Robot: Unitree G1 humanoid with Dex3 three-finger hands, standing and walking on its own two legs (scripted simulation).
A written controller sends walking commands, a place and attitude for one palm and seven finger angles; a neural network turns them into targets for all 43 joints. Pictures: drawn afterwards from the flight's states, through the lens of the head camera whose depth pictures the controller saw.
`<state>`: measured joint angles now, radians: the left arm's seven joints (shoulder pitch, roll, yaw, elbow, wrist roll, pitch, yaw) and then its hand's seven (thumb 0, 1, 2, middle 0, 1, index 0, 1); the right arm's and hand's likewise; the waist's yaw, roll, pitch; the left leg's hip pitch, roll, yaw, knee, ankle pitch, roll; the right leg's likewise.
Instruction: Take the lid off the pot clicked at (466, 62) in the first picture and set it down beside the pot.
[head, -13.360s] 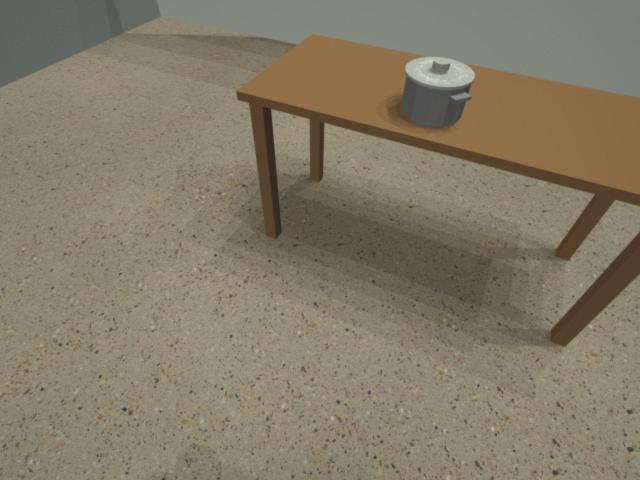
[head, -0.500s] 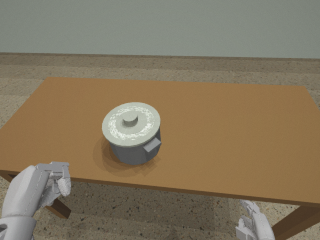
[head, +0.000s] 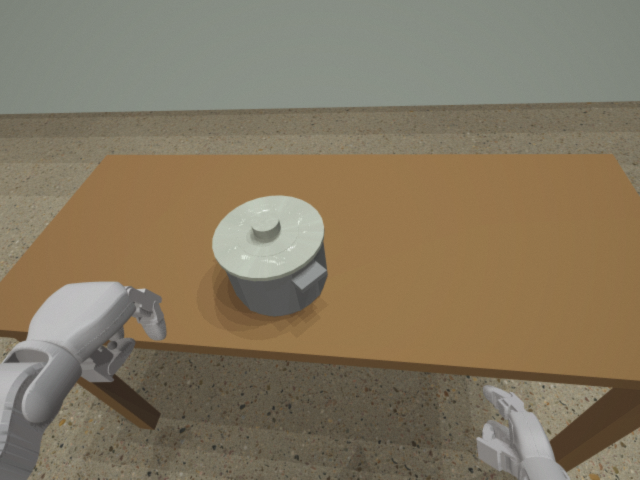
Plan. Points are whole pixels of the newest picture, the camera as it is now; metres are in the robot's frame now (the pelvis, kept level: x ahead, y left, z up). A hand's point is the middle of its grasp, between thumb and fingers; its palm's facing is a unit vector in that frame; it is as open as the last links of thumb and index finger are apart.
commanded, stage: reach forward and open the fingers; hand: left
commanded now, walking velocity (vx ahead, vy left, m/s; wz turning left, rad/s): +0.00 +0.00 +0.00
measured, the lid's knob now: (265, 225) +0.48 +0.15 +0.04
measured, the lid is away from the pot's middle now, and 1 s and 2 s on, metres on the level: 0.00 0.00 0.00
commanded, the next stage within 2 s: move the open hand above the knob in 0.48 s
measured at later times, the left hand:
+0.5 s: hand (118, 296) +0.28 +0.27 +0.11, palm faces -0.17 +0.01 -0.99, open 10.0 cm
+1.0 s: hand (175, 277) +0.33 +0.22 +0.10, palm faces -0.27 -0.04 -0.96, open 10.1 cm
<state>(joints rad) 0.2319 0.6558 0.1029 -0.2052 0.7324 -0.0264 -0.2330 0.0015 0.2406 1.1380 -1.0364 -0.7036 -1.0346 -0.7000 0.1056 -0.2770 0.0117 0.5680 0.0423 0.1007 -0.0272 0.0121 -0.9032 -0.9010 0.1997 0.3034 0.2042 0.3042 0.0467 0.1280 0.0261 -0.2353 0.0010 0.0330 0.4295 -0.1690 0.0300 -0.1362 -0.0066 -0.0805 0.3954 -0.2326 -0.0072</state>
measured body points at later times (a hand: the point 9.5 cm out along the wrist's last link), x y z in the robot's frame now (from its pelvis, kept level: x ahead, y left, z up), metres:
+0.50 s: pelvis -0.01 +0.02 +0.00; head +0.01 -0.01 +0.45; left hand +0.29 +0.27 +0.17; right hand +0.20 -0.19 -0.10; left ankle +0.04 +0.10 -0.74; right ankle -0.01 -0.11 -0.74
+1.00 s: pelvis +0.01 +0.01 +0.00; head +0.03 -0.03 +0.45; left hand +0.34 +0.22 +0.15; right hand +0.21 -0.21 -0.11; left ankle +0.04 +0.10 -0.74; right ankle -0.01 -0.11 -0.74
